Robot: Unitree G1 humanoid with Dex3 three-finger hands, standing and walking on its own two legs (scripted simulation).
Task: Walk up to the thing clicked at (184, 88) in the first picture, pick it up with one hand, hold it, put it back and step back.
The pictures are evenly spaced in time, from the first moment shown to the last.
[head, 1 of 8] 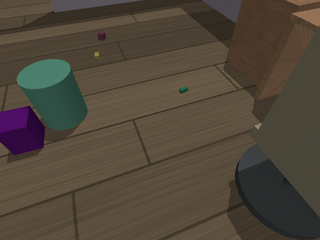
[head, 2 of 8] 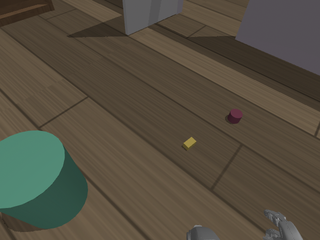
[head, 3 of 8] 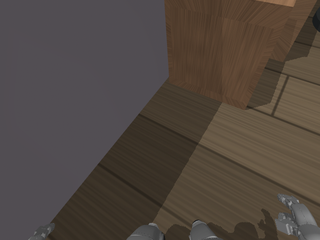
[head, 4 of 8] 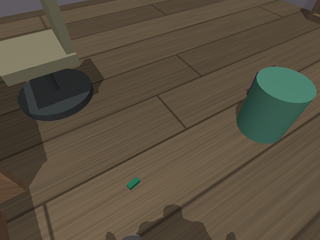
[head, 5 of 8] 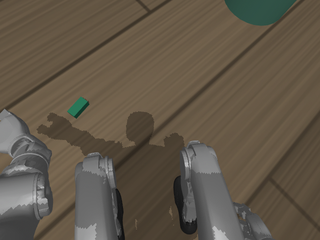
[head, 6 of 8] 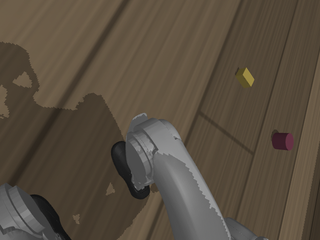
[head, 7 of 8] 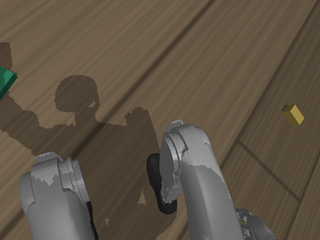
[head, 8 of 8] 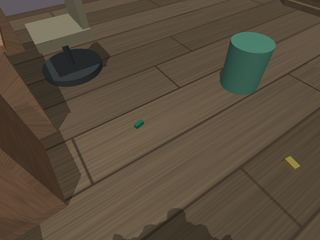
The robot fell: no
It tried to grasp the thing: yes
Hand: left
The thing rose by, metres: 0.68
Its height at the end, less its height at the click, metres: +0.00
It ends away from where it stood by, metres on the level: 0.01
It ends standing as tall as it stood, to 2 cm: yes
